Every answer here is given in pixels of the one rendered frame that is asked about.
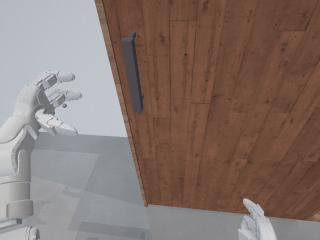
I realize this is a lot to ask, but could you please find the left robot forearm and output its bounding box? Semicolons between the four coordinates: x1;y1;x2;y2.
0;116;40;230

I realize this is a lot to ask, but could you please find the robot left hand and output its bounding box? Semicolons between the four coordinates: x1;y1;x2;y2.
12;69;82;136

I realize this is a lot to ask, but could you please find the robot right hand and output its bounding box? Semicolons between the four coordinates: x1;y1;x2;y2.
238;198;278;240

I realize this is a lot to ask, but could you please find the handle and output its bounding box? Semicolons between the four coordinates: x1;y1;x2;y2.
120;31;144;113

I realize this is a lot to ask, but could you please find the left robot upper arm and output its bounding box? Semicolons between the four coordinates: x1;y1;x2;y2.
0;226;40;240

